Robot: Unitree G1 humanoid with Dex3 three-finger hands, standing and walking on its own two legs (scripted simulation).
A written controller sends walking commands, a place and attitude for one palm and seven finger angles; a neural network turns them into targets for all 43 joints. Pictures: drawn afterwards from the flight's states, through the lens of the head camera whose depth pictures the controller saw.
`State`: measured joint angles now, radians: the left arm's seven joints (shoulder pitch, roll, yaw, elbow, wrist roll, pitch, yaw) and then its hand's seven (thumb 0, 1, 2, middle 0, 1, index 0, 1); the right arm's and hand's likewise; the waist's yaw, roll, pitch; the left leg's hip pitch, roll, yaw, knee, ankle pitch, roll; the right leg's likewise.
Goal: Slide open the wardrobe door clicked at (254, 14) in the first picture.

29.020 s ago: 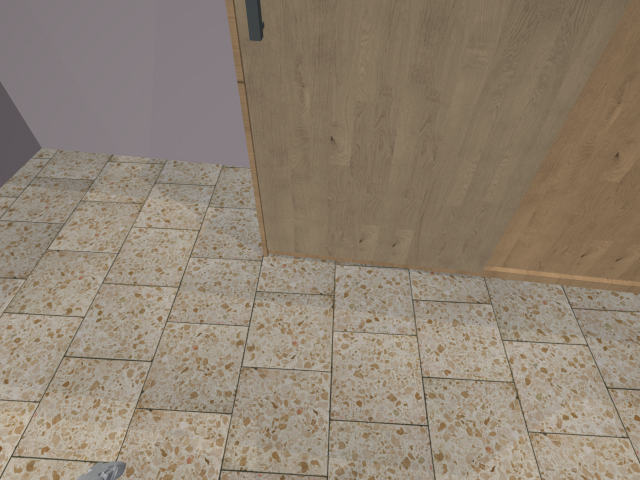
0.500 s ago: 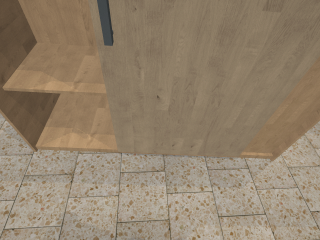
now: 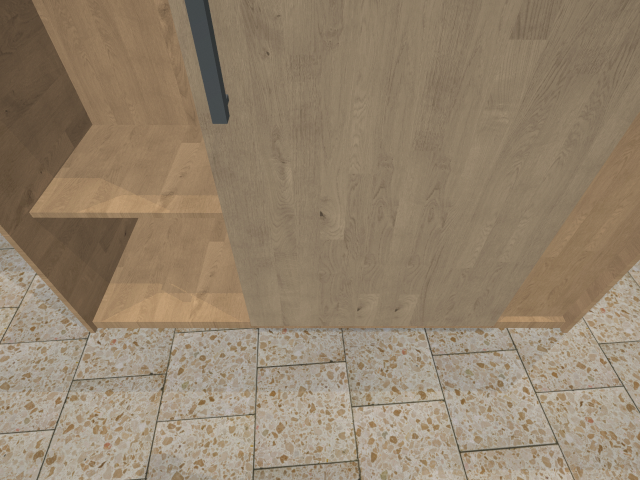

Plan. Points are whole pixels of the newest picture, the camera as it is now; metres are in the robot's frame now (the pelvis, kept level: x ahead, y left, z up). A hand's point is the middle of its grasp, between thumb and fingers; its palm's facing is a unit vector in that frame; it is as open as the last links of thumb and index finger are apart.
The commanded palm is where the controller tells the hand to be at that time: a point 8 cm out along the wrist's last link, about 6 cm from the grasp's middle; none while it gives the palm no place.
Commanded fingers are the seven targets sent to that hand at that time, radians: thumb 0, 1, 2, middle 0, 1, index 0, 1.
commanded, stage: let the arm hang, fingers relaxed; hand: left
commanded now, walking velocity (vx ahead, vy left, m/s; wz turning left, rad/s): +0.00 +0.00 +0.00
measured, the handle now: (207, 33) +0.68 +0.22 +0.24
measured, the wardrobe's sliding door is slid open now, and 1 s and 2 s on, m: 0.56 0.56 0.56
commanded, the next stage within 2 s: look to check the result in 0.24 s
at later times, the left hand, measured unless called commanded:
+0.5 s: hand out of the picture +0.09 +0.23 -0.16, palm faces -0.02 -0.95 -0.33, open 7.4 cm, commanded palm none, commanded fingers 0.00 0.90 0.90 -0.20 -0.30 -0.20 -0.30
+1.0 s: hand out of the picture +0.11 +0.21 -0.16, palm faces -0.02 -0.95 -0.31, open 7.4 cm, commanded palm none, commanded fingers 0.00 0.90 0.90 -0.20 -0.30 -0.20 -0.30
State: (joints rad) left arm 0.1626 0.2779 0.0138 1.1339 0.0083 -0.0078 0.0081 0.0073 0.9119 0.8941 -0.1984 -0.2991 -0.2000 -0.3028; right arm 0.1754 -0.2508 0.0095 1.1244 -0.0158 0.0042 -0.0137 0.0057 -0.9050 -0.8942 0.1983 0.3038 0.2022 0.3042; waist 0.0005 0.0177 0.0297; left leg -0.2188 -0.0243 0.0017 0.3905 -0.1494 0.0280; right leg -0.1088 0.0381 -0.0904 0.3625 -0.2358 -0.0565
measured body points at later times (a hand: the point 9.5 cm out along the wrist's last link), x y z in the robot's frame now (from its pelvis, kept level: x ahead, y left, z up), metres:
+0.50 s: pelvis +0.02 -0.01 +0.00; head +0.04 -0.01 +0.45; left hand +0.09 +0.28 -0.13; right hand +0.09 -0.30 -0.14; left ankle +0.04 +0.10 -0.74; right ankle -0.02 -0.08 -0.74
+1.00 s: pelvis +0.04 -0.02 +0.00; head +0.05 -0.03 +0.45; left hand +0.11 +0.26 -0.14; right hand +0.10 -0.31 -0.14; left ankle +0.04 +0.10 -0.74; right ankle -0.02 -0.08 -0.74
